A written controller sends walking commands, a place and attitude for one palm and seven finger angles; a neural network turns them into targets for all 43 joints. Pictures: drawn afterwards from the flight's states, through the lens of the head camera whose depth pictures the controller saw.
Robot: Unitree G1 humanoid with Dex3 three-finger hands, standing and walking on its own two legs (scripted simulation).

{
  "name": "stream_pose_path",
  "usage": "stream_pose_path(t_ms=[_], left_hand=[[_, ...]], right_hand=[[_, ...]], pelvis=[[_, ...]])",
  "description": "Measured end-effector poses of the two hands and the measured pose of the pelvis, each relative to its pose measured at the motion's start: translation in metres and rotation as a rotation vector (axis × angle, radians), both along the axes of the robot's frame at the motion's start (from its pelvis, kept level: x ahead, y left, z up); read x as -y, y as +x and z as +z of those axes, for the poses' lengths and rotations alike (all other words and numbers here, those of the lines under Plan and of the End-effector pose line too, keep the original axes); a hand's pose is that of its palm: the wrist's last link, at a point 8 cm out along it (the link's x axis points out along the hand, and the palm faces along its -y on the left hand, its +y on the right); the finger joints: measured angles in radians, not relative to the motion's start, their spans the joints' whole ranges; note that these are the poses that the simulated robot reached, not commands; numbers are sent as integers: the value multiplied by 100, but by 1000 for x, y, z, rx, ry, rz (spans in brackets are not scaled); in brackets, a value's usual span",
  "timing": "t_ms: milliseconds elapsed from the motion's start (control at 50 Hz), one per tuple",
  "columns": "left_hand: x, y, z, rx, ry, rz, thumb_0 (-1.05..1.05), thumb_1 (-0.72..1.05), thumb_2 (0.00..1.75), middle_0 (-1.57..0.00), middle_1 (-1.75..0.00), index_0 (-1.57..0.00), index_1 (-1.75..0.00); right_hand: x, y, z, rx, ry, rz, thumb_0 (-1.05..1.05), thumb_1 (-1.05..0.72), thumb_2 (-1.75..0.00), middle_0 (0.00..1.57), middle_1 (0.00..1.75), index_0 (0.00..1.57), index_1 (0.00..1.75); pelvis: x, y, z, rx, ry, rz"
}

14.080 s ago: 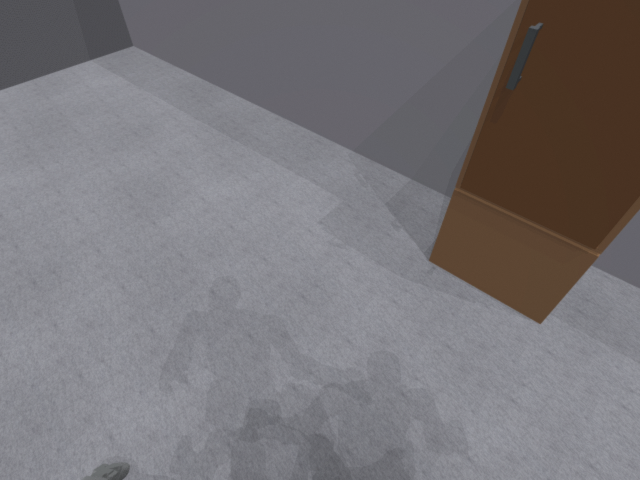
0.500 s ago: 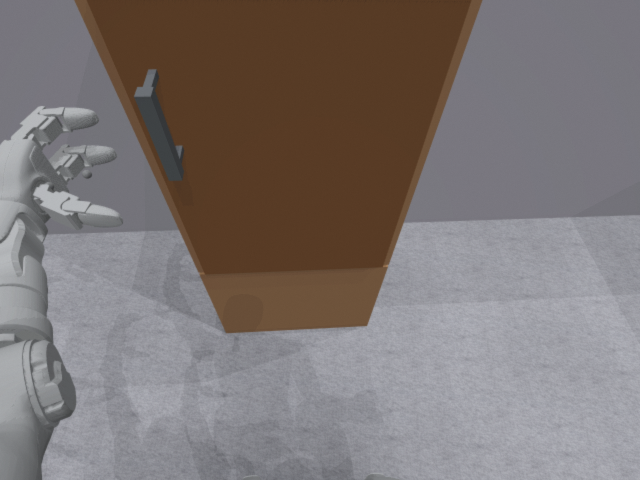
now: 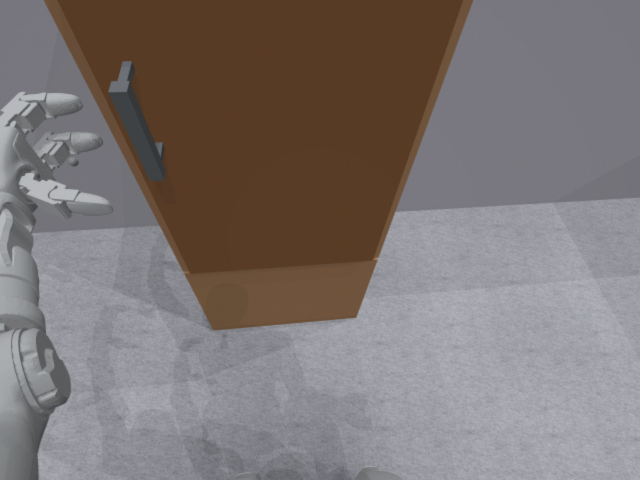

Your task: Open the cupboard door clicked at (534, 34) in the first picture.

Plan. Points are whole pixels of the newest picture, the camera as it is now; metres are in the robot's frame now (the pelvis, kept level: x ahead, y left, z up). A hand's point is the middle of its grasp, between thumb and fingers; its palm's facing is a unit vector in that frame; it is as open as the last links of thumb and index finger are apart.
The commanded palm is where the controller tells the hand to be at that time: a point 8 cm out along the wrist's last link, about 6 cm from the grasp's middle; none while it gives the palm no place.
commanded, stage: move the hooked fingers beside the handle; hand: left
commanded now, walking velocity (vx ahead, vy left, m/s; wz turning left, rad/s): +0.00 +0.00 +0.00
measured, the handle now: (143, 125) +0.52 +0.20 +0.12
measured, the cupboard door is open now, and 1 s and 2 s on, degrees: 0 0 0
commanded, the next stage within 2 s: slide the fingers in behind the handle in 0.70 s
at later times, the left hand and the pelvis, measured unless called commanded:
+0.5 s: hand (69, 168) +0.44 +0.26 +0.13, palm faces +0.08 -1.00 +0.02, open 14.0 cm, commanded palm +0.42 +0.31 +0.12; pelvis +0.00 +0.00 +0.00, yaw +1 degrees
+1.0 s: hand (86, 162) +0.46 +0.25 +0.12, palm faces +0.05 -1.00 +0.00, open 14.0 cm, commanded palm +0.43 +0.30 +0.12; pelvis -0.01 +0.00 +0.00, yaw +0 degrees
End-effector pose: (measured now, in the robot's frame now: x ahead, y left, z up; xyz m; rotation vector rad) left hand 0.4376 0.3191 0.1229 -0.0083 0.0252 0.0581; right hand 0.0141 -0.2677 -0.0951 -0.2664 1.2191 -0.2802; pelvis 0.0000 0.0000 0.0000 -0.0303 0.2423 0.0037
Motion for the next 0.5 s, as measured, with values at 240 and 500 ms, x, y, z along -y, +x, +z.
stream_pose_path(t_ms=[240,500], left_hand=[[4,-11,3,-6,-19,-17,-1,-50,30,-30,-120,-30,-120],[6,-20,9,21,-10,22,-1,-50,30,-30,-120,-30,-120]], right_hand=[[-9,36,-1,75,27,49,1,-90,-89,20,30,20,30],[-6,51,1,134,23,82,1,-90,-89,20,30,20,30]], pelvis=[[-4,5,2,21,-2,13],[2,-3,1,42,1,23]])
